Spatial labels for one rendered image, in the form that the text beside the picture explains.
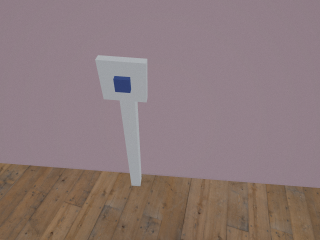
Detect panel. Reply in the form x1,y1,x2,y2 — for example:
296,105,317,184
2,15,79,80
95,55,148,187

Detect button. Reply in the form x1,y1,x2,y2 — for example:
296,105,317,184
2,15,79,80
113,76,131,93

